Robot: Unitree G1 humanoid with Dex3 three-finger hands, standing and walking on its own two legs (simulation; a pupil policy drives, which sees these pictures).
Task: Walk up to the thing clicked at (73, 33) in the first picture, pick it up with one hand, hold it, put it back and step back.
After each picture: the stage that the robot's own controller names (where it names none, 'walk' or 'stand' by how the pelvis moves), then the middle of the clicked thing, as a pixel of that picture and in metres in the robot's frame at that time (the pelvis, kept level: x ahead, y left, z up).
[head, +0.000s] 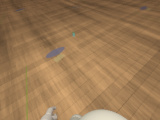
stand; (73, 34) +2.02 +0.58 -0.72
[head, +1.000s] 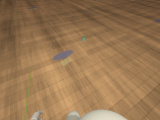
walk; (83, 38) +1.95 +0.23 -0.70
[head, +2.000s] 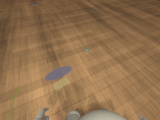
walk; (86, 49) +1.36 +0.11 -0.71
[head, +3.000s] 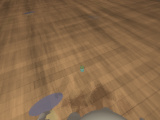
walk; (82, 68) +0.88 +0.18 -0.71
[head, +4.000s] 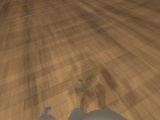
walk; (79, 84) +0.54 +0.21 -0.69
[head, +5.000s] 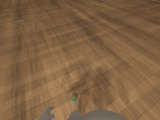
stand; (74, 99) +0.36 +0.23 -0.70
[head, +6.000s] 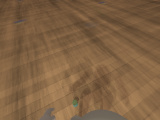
stand; (75, 103) +0.32 +0.22 -0.72
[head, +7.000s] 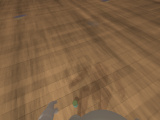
stand; (75, 103) +0.30 +0.19 -0.72
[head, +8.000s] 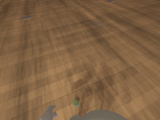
walk; (75, 103) +0.31 +0.21 -0.72
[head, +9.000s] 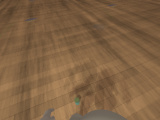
stand; (77, 101) +0.37 +0.20 -0.71
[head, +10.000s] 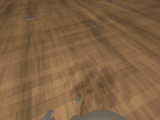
stand; (77, 99) +0.37 +0.19 -0.73
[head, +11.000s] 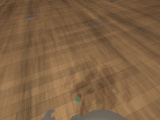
stand; (77, 99) +0.36 +0.19 -0.73
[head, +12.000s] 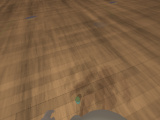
stand; (77, 100) +0.36 +0.18 -0.73
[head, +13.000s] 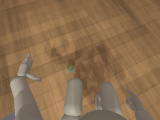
go down; (70, 68) +0.42 +0.21 -0.44
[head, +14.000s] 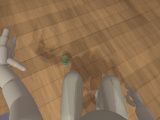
go down; (65, 61) +0.44 +0.24 -0.31
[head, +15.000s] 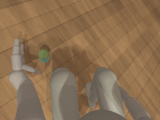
close in; (44, 56) +0.41 +0.27 -0.23
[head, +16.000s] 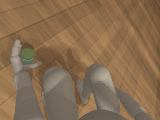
close; (28, 56) +0.41 +0.29 -0.22
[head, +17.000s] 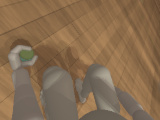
lift; (26, 55) +0.40 +0.29 -0.23
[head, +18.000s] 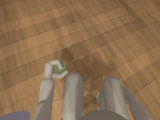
lift; (60, 69) +0.32 +0.24 -0.08
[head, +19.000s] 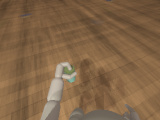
hold; (70, 73) +0.33 +0.17 +0.04
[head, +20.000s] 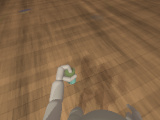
hold; (70, 76) +0.33 +0.17 +0.00
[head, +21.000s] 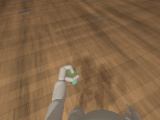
hold; (72, 76) +0.33 +0.16 -0.01
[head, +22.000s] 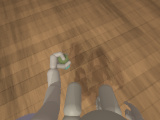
crouch; (64, 62) +0.41 +0.21 -0.08
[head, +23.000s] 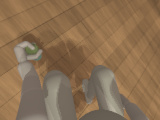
lower; (34, 52) +0.44 +0.28 -0.21
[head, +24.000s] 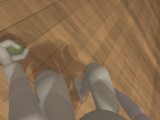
lower; (17, 51) +0.44 +0.30 -0.22
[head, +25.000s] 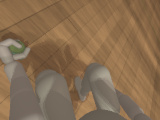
lower; (19, 50) +0.44 +0.31 -0.23
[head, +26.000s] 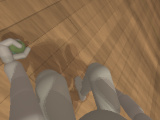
lower; (19, 50) +0.44 +0.31 -0.23
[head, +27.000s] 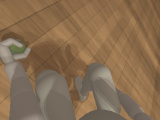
loosen; (19, 50) +0.44 +0.30 -0.23
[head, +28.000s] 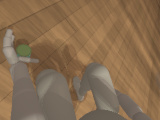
withdraw; (24, 53) +0.43 +0.28 -0.23
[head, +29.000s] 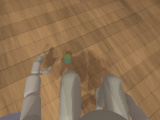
walk; (67, 59) +0.46 +0.22 -0.30
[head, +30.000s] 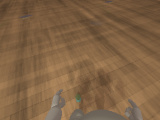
stand; (78, 98) +0.39 +0.16 -0.66
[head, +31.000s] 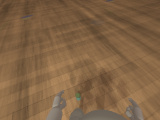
stand; (78, 96) +0.40 +0.17 -0.67
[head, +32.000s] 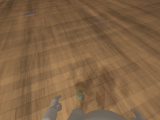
stand; (79, 95) +0.40 +0.17 -0.68
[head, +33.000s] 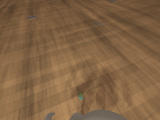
walk; (80, 96) +0.42 +0.16 -0.72
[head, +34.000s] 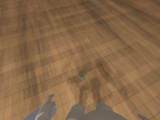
walk; (81, 75) +0.58 +0.13 -0.70
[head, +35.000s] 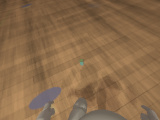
walk; (81, 62) +0.88 +0.24 -0.69
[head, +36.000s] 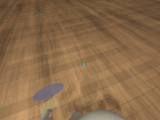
stand; (84, 63) +1.05 +0.17 -0.71
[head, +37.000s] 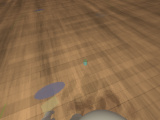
stand; (85, 62) +1.04 +0.16 -0.73
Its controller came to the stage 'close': yes
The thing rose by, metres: 0.70
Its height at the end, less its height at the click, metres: +0.00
